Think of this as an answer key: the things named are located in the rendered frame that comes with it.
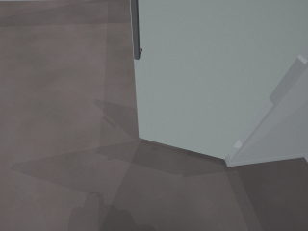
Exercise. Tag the fridge door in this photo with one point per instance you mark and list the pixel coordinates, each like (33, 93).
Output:
(207, 67)

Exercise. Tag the handle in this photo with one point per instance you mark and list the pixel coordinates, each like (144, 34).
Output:
(135, 28)

